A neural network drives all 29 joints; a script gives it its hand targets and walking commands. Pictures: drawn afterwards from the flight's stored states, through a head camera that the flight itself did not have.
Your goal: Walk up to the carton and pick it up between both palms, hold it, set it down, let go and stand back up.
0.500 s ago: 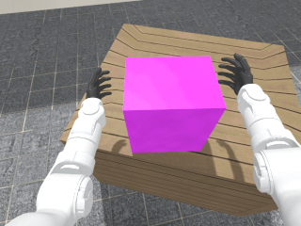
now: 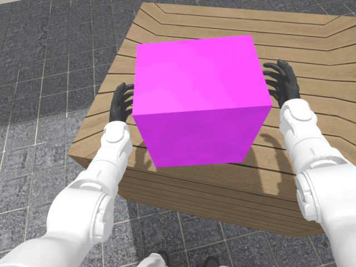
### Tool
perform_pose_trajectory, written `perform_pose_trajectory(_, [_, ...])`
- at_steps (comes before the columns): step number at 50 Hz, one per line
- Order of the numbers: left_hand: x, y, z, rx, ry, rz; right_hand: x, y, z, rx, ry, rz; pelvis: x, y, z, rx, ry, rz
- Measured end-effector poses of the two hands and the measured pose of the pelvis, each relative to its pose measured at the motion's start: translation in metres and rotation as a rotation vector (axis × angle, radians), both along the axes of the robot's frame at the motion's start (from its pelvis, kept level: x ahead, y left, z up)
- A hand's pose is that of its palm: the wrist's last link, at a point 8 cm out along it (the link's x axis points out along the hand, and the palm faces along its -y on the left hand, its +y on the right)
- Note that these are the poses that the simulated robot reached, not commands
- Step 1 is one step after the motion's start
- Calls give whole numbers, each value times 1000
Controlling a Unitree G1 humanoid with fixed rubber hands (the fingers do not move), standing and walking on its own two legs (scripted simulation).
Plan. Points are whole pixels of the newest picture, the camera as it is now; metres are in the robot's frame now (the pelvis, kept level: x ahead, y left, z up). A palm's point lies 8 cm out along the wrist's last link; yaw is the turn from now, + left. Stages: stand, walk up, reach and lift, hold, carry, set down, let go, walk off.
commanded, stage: reach and lift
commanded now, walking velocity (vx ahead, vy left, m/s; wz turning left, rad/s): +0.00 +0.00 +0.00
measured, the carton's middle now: (196, 110) +0.47 +0.05 +0.01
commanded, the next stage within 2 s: none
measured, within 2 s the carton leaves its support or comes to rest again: neither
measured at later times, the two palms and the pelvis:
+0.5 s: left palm (131, 125) +0.39 +0.18 +0.03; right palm (279, 109) +0.47 -0.14 +0.05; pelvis +0.01 +0.00 +0.02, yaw +1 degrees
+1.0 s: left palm (132, 125) +0.40 +0.19 +0.03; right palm (279, 111) +0.47 -0.14 +0.05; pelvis +0.03 +0.01 +0.02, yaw -1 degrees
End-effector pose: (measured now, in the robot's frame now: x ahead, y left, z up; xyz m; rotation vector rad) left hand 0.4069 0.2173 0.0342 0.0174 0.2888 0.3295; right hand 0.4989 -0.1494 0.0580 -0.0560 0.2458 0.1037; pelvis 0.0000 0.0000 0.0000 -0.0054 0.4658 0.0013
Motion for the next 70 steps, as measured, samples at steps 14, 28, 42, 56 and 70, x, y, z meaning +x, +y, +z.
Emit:
perform_pose_trajectory(14, [1,-22,-4,-39,-30,11,-7,24,-14,26,4,-11,0,-1,2,-3,5,10])
perform_pose_trajectory(28, [-15,-34,-2,-15,-42,-16,-33,12,-9,-43,-42,-29,13,0,21,9,-107,7])
perform_pose_trajectory(42, [-10,-31,-7,-31,-48,-21,-32,14,-9,-91,-30,-33,19,9,24,7,-117,-11])
perform_pose_trajectory(56, [-9,-31,-8,-24,-50,-23,-31,13,-12,-71,-37,-31,27,14,24,-2,-104,-11])
perform_pose_trajectory(70, [-10,-31,-9,-28,-55,-16,-31,14,-12,-74,-49,-30,24,7,23,1,-96,3])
